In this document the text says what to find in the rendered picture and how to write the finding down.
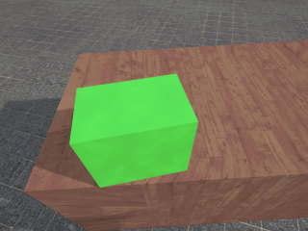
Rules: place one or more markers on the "carton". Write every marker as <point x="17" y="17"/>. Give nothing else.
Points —
<point x="132" y="130"/>

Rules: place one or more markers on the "pedestal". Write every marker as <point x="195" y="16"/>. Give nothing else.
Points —
<point x="249" y="159"/>

